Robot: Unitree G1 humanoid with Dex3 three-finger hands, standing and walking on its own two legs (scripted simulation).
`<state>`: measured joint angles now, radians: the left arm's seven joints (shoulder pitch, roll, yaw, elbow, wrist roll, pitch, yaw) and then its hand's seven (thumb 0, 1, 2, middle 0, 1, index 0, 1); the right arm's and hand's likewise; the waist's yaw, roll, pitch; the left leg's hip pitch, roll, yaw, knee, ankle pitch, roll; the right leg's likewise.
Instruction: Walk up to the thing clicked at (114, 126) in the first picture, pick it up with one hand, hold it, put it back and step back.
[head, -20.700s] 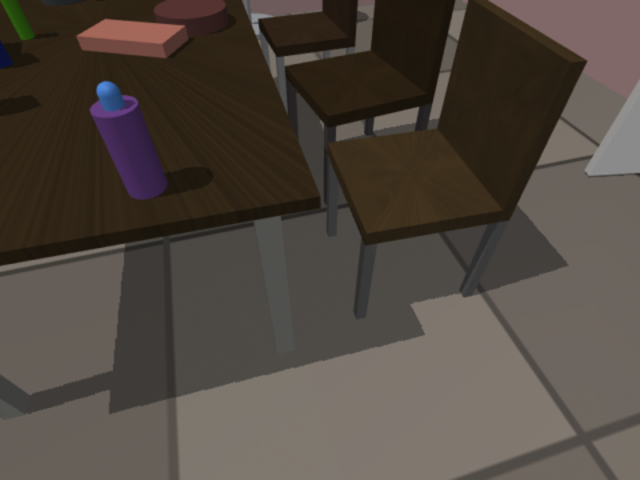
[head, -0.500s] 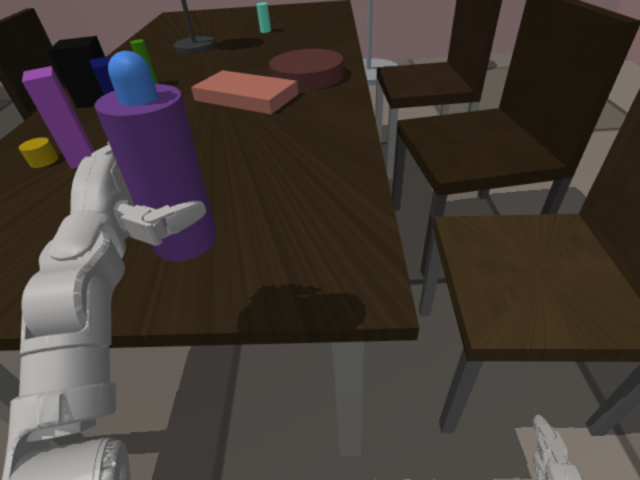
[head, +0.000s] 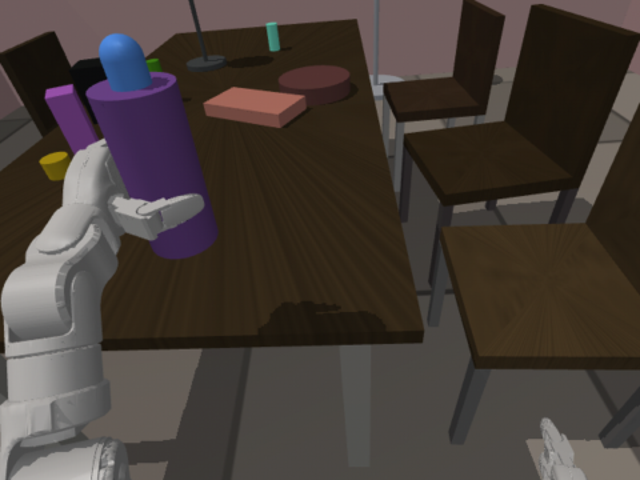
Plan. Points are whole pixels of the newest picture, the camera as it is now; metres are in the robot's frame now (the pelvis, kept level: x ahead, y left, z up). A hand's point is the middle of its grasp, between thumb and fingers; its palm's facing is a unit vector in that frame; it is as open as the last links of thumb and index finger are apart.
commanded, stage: hold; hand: left
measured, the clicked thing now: (156, 153) +0.35 +0.17 +0.31
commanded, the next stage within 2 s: none
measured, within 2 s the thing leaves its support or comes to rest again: neither
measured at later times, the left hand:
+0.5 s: hand (144, 168) +0.34 +0.18 +0.30, palm faces +0.12 -0.99 +0.00, open 10.9 cm
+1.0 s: hand (151, 180) +0.32 +0.17 +0.30, palm faces +0.12 -0.99 +0.00, open 10.9 cm
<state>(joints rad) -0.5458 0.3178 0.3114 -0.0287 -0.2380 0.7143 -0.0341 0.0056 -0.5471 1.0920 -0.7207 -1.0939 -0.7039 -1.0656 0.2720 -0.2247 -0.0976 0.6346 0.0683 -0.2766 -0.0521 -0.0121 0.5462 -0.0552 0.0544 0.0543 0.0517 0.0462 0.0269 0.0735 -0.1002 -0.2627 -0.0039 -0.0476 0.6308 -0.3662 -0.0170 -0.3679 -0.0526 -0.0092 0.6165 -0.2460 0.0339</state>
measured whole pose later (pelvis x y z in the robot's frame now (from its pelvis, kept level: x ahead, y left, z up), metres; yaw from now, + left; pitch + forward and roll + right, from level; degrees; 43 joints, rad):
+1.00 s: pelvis -0.01 +0.00 +0.00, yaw +0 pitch -1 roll +0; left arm -0.58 0.31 0.31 -0.13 -0.27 0.86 0.00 0.01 -0.55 1.09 -0.72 -1.09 -0.70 -1.07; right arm 0.27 -0.23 -0.11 0.64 0.10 -0.33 -0.02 -0.01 0.54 -0.06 0.05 0.05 0.05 0.05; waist 0.04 0.07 -0.11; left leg -0.27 -0.01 -0.05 0.64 -0.35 -0.01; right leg -0.37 -0.06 -0.01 0.63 -0.23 0.04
